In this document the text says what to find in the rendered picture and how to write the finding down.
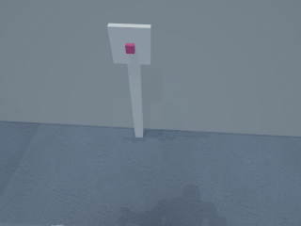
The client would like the panel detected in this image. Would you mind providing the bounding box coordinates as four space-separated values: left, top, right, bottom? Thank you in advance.
107 23 151 137

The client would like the button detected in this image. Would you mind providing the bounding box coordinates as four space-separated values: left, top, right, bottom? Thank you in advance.
125 42 135 54

